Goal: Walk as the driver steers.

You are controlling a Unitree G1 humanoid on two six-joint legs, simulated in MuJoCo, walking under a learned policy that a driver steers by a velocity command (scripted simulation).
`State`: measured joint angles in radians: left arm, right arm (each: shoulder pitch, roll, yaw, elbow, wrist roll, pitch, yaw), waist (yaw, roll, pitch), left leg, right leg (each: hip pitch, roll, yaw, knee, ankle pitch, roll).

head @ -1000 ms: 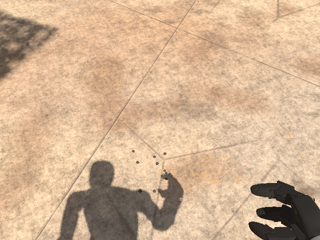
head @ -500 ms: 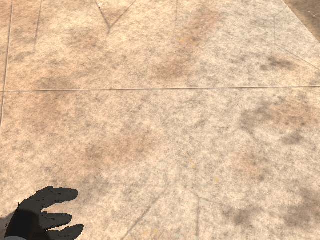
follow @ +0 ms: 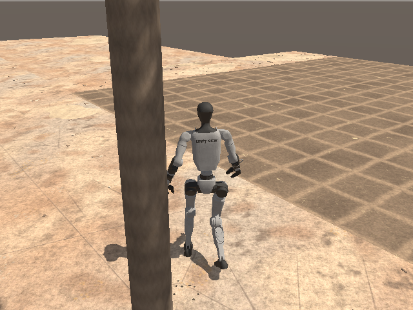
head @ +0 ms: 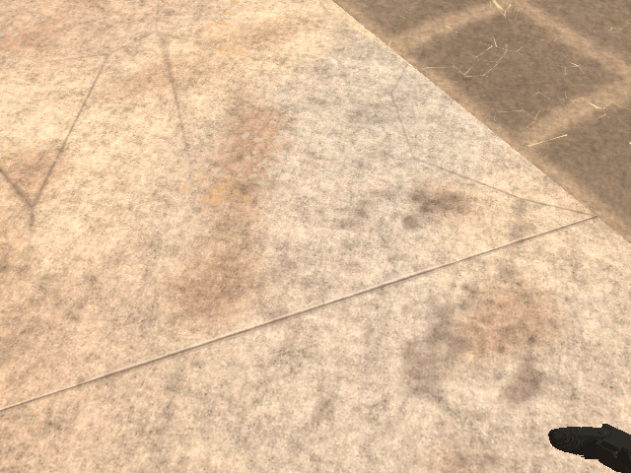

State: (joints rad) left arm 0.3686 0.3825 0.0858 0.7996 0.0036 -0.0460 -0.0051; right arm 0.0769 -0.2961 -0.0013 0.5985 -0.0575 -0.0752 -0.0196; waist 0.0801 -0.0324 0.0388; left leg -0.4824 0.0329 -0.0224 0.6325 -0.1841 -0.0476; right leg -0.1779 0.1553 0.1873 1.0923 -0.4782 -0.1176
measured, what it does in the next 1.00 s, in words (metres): walks ahead, turning left: right foot, then left foot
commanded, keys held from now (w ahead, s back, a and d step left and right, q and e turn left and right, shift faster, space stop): shift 0.12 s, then q+shift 0.32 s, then w+q+shift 0.52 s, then shift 0.04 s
